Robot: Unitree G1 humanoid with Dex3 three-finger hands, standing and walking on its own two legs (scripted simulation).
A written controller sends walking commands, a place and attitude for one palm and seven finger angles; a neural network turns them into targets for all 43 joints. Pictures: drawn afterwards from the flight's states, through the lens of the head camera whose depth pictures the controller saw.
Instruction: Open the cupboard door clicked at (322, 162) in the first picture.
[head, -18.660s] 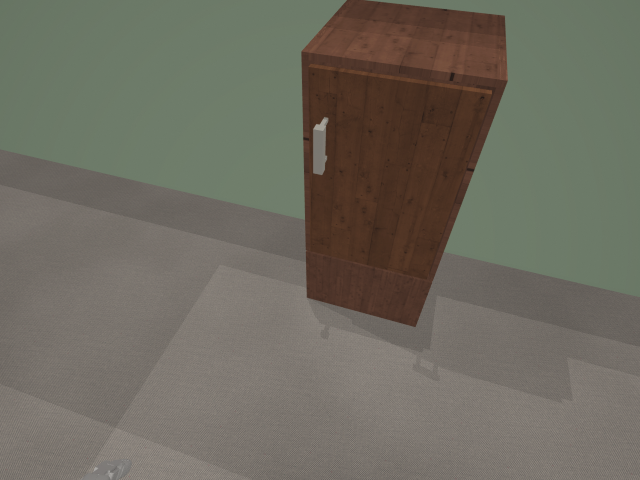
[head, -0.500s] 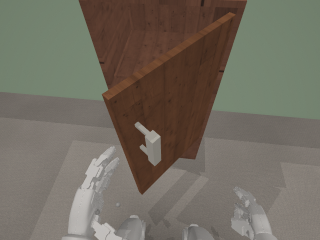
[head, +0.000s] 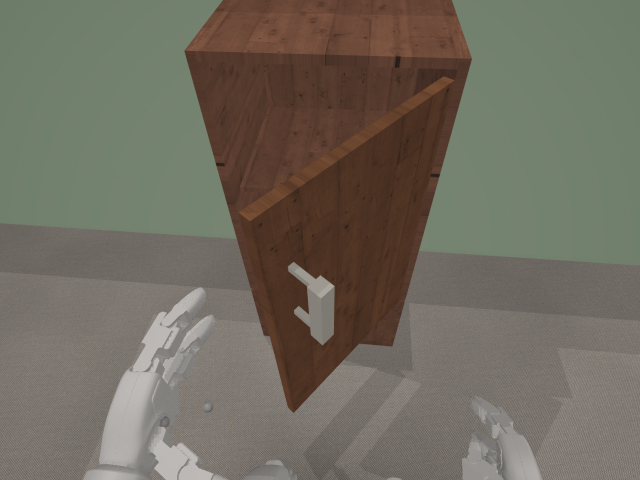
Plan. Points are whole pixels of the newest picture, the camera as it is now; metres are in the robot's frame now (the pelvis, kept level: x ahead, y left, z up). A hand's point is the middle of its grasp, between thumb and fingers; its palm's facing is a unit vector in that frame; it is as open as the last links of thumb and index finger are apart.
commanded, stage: draw the hand back to the body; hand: left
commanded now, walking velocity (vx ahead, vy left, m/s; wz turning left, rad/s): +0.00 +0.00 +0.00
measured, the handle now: (310, 303) +0.34 +0.03 +0.04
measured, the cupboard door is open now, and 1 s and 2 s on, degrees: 52 52 52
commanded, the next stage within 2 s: step back with the hand held close in 1.26 s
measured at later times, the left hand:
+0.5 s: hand (82, 370) +0.20 +0.22 +0.15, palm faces +0.23 -0.91 -0.35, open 13.7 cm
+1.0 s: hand out of the picture +0.22 +0.27 +0.25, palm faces +0.47 -0.79 -0.40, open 8.0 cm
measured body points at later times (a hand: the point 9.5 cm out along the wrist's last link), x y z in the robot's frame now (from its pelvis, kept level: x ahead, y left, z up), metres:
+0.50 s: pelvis +0.03 +0.02 +0.05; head +0.01 +0.01 +0.50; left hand +0.18 +0.27 +0.17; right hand +0.21 -0.19 -0.02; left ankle +0.03 +0.11 -0.66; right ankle +0.00 -0.10 -0.66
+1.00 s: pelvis +0.04 +0.01 +0.08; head +0.01 -0.01 +0.53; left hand +0.19 +0.31 +0.27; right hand +0.22 -0.21 +0.00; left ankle +0.03 +0.11 -0.66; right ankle +0.00 -0.10 -0.66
